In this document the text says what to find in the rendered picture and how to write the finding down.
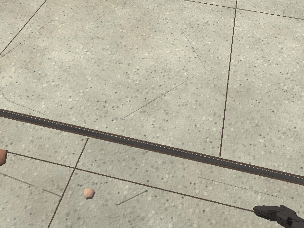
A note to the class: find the right robot hand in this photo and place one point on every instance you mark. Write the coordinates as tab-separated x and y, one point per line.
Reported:
283	215

